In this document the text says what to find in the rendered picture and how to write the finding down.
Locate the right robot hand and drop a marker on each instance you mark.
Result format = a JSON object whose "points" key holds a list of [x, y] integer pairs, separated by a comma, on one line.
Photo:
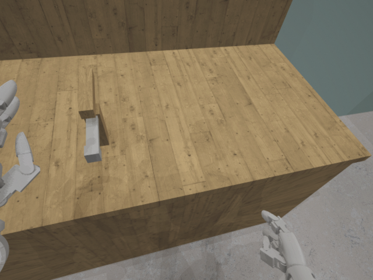
{"points": [[286, 250]]}

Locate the robot right forearm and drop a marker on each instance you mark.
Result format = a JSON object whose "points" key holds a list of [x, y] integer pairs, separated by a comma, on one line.
{"points": [[299, 272]]}

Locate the counter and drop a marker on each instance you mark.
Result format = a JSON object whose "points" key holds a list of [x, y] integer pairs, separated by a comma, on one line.
{"points": [[203, 124]]}

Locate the tap lever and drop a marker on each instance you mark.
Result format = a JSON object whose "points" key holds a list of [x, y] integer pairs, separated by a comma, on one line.
{"points": [[92, 151]]}

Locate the left robot hand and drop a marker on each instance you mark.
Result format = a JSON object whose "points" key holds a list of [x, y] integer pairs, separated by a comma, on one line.
{"points": [[18, 177]]}

